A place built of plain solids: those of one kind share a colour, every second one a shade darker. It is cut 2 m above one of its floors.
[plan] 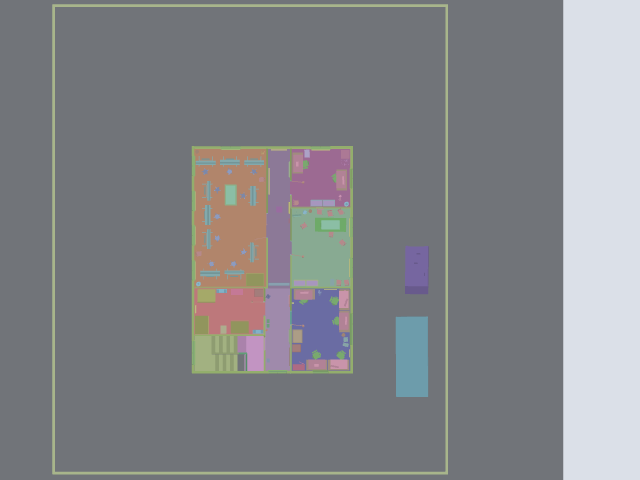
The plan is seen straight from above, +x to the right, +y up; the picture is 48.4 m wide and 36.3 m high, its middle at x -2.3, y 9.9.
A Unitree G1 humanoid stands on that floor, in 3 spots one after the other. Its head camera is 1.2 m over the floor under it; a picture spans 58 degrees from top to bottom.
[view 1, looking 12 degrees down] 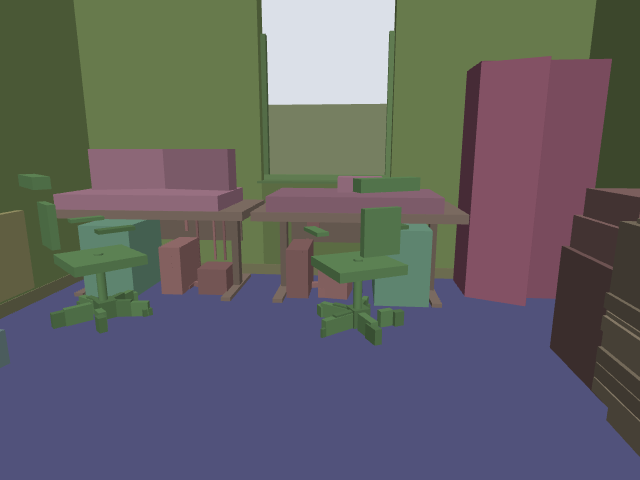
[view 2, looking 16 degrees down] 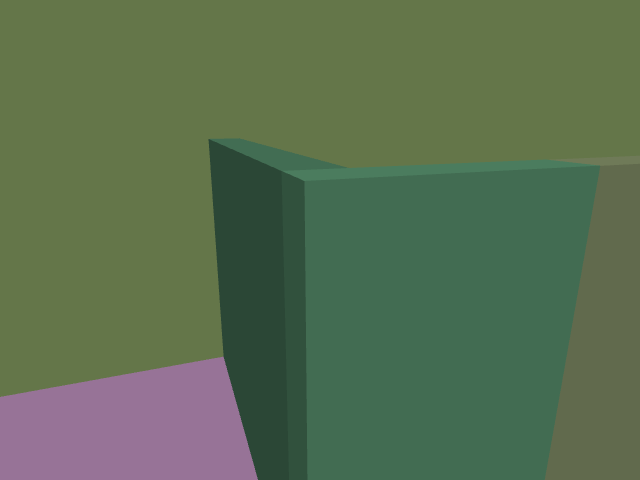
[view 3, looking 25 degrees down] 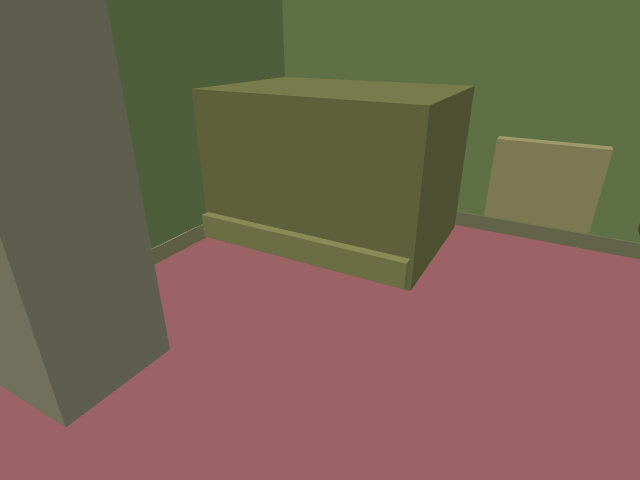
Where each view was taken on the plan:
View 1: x -2.55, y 4.00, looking -85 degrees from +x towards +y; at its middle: desk_tleg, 3.95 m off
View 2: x -7.59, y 2.04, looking -110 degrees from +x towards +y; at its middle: guard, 0.72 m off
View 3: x -8.85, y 4.70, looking -151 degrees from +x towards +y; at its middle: plan_chest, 2.40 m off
